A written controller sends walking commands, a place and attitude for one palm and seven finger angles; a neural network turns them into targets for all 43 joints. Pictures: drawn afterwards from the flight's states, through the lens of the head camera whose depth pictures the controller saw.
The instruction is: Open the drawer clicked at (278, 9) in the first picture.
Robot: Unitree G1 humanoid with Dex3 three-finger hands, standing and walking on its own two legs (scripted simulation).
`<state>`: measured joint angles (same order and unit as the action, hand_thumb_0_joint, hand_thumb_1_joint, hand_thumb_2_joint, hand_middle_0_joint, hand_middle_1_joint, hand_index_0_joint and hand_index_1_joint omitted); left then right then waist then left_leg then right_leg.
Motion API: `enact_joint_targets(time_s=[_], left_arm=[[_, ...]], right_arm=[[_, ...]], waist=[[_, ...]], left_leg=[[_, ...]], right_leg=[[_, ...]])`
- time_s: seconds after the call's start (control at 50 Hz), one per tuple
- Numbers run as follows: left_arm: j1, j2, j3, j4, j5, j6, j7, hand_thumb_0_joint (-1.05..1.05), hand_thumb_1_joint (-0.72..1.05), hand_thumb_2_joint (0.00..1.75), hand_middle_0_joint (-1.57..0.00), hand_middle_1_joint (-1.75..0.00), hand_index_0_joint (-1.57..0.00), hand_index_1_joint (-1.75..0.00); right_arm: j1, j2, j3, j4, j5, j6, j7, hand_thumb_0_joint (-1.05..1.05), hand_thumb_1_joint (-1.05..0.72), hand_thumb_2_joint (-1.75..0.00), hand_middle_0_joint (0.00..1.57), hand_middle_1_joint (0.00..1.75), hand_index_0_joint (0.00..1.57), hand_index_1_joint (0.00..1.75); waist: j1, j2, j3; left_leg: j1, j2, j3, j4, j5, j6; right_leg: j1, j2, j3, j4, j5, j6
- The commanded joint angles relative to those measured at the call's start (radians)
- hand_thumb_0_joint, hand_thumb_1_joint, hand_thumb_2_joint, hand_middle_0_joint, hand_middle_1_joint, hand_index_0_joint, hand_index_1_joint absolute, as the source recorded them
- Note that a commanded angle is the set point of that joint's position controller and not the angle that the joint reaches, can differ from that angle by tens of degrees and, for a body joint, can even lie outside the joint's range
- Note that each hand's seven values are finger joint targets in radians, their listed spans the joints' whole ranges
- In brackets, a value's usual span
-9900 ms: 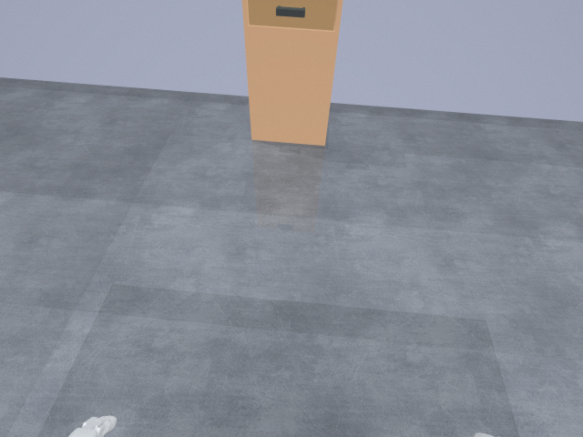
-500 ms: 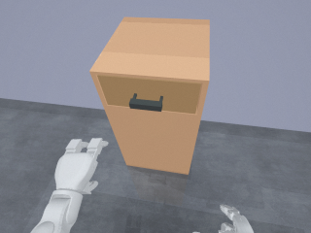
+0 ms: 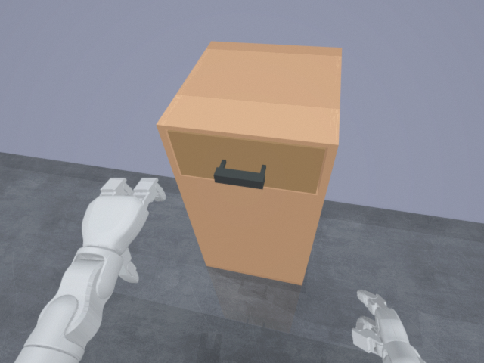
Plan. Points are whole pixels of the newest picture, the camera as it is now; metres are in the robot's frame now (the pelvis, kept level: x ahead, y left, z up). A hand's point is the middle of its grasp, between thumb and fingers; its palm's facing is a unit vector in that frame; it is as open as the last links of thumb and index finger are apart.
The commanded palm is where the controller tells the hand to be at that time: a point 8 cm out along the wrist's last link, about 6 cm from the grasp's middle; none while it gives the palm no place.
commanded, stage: raise the hand with hooked fingers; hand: left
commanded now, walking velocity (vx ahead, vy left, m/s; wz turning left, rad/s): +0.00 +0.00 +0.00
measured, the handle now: (241, 171) +0.55 +0.09 -0.06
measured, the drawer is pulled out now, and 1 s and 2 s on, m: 0.00 0.00 0.00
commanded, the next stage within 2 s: move the hooked fingers above the handle in 0.54 s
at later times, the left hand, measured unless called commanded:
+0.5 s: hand (130, 215) +0.31 +0.24 +0.08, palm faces +0.05 -0.07 -1.00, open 13.8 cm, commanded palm +0.29 +0.25 +0.13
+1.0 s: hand (159, 203) +0.35 +0.20 +0.06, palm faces +0.03 -0.05 -1.00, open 13.8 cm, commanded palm +0.33 +0.21 +0.11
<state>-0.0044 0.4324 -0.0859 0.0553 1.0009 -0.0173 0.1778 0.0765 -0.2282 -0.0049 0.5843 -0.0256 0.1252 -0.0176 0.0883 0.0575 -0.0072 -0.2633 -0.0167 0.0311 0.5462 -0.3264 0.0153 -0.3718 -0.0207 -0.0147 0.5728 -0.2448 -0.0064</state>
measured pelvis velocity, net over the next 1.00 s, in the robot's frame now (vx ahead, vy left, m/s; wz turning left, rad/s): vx -0.01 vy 0.00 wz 0.01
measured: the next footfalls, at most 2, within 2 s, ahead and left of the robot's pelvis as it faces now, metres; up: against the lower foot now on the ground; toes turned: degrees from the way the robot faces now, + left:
none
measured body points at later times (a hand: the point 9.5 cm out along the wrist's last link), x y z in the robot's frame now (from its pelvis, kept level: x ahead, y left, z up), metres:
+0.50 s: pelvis +0.01 +0.00 +0.00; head +0.05 -0.02 +0.45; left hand +0.30 +0.24 +0.13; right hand +0.18 -0.24 -0.12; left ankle -0.03 +0.11 -0.73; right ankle +0.03 -0.12 -0.73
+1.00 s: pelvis -0.01 +0.00 +0.00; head +0.03 -0.03 +0.45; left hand +0.34 +0.20 +0.12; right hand +0.17 -0.22 -0.12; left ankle -0.03 +0.11 -0.73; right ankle +0.03 -0.12 -0.73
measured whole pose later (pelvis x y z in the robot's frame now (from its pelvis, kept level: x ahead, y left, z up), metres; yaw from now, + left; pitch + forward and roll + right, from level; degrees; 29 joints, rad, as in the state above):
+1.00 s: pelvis -0.01 +0.00 +0.00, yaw +1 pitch +5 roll +1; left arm -0.31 0.41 -0.15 0.34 1.02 -0.10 0.17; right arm 0.14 -0.23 -0.02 0.63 -0.01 0.14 -0.01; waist 0.06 0.05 -0.02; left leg -0.31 -0.02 0.02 0.52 -0.30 0.01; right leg -0.41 -0.03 -0.03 0.54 -0.22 -0.01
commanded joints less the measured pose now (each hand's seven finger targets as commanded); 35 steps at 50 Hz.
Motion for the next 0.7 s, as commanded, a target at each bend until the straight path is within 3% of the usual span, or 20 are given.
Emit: enact_joint_targets(time_s=[0.0,0.08,0.16,0.2,0.22,0.28,0.3,0.38,0.5,0.62,0.68], left_arm=[[-0.296,0.206,0.136,-0.163,-0.025,-0.016,-0.013,0.0,-0.5,0.3,-0.3,-1.2,-0.3,-1.2],[-0.364,0.262,0.175,-0.19,-0.041,-0.046,-0.046,0.0,-0.5,0.3,-0.3,-1.2,-0.3,-1.2],[-0.31,0.227,0.157,-0.094,-0.073,-0.058,-0.091,0.0,-0.5,0.3,-0.3,-1.2,-0.3,-1.2],[-0.281,0.228,0.161,-0.096,-0.085,-0.071,-0.111,0.0,-0.5,0.3,-0.3,-1.2,-0.3,-1.2],[-0.288,0.232,0.163,-0.121,-0.082,-0.082,-0.113,0.0,-0.5,0.3,-0.3,-1.2,-0.3,-1.2],[-0.296,0.255,0.195,-0.18,-0.082,-0.117,-0.097,0.0,-0.5,0.3,-0.3,-1.2,-0.3,-1.2],[-0.296,0.271,0.208,-0.201,-0.075,-0.131,-0.084,0.0,-0.5,0.3,-0.3,-1.2,-0.3,-1.2],[-0.311,0.304,0.259,-0.22,-0.068,-0.148,-0.018,0.0,-0.5,0.3,-0.3,-1.2,-0.3,-1.2],[-0.31,0.269,0.219,-0.168,-0.056,-0.1,0.019,0.0,-0.5,0.3,-0.3,-1.2,-0.3,-1.2],[-0.29,0.236,0.165,-0.142,-0.067,-0.074,-0.04,0.0,-0.5,0.3,-0.3,-1.2,-0.3,-1.2],[-0.388,0.206,0.126,-0.136,-0.061,-0.092,-0.047,0.0,-0.5,0.3,-0.3,-1.2,-0.3,-1.2]], right_arm=[[-0.072,-0.11,-0.027,-0.124,0.003,-0.031,-0.017,0.0,-0.9,-0.9,0.2,0.3,0.2,0.3],[-0.066,-0.115,-0.029,-0.12,0.0,-0.03,-0.018,0.0,-0.9,-0.9,0.2,0.3,0.2,0.3],[-0.045,-0.119,-0.034,-0.114,0.009,-0.022,-0.014,0.0,-0.9,-0.9,0.2,0.3,0.2,0.3],[-0.039,-0.126,-0.037,-0.121,0.01,-0.019,-0.007,0.0,-0.9,-0.9,0.2,0.3,0.2,0.3],[-0.043,-0.129,-0.037,-0.123,0.009,-0.017,-0.004,0.0,-0.9,-0.9,0.2,0.3,0.2,0.3],[-0.04,-0.132,-0.044,-0.13,0.004,-0.02,0.0,0.0,-0.9,-0.9,0.2,0.3,0.2,0.3],[-0.031,-0.13,-0.047,-0.128,0.001,-0.022,0.002,0.0,-0.9,-0.9,0.2,0.3,0.2,0.3],[-0.024,-0.132,-0.056,-0.119,0.004,-0.023,0.004,0.0,-0.9,-0.9,0.2,0.3,0.2,0.3],[-0.016,-0.133,-0.065,-0.106,0.015,-0.018,0.009,0.0,-0.9,-0.9,0.2,0.3,0.2,0.3],[-0.029,-0.135,-0.056,-0.112,0.018,-0.009,0.004,0.0,-0.9,-0.9,0.2,0.3,0.2,0.3],[-0.028,-0.134,-0.051,-0.112,0.015,-0.012,-0.001,0.0,-0.9,-0.9,0.2,0.3,0.2,0.3]], waist=[[-0.016,-0.046,-0.228],[-0.012,-0.014,-0.295],[-0.012,-0.089,-0.231],[-0.005,-0.098,-0.237],[-0.005,-0.072,-0.241],[0.0,-0.054,-0.285],[0.005,-0.024,-0.298],[0.005,-0.001,-0.319],[-0.003,-0.016,-0.317],[-0.014,-0.061,-0.248],[-0.033,-0.056,-0.23]], left_leg=[[0.01,-0.01,-0.011,-0.099,0.278,0.004],[0.043,-0.013,-0.016,-0.1,0.362,0.003],[0.007,-0.012,-0.008,-0.114,0.354,0.005],[0.001,-0.013,-0.005,-0.116,0.357,0.006],[0.0,-0.013,-0.006,-0.117,0.359,0.004],[0.01,-0.013,-0.017,-0.109,0.386,0.004],[0.02,-0.011,-0.018,-0.109,0.4,0.0],[0.021,-0.01,-0.027,-0.101,0.418,-0.008],[0.03,-0.005,-0.021,-0.102,0.413,-0.01],[0.015,-0.001,-0.018,-0.123,0.339,-0.001],[0.008,-0.003,-0.024,-0.122,0.305,-0.002]], right_leg=[[0.219,0.016,0.028,-0.086,0.211,-0.038],[0.272,0.016,0.024,-0.086,0.296,-0.039],[0.264,0.016,0.014,-0.103,0.303,-0.033],[0.275,0.014,0.015,-0.103,0.307,-0.032],[0.27,0.014,0.015,-0.102,0.306,-0.033],[0.278,0.015,0.016,-0.092,0.316,-0.037],[0.278,0.012,0.017,-0.087,0.318,-0.038],[0.262,0.017,0.016,-0.077,0.31,-0.042],[0.234,0.017,0.006,-0.073,0.283,-0.041],[0.22,0.02,0.0,-0.099,0.222,-0.036],[0.187,0.023,-0.004,-0.101,0.19,-0.037]])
